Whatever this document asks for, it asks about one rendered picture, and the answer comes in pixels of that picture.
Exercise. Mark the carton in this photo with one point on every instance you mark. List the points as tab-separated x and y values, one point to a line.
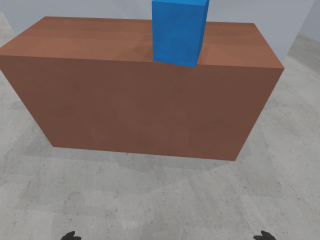
177	30

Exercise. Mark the right robot hand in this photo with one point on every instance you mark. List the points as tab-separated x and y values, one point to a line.
266	236

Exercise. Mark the pedestal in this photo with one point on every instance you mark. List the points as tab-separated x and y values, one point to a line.
92	84

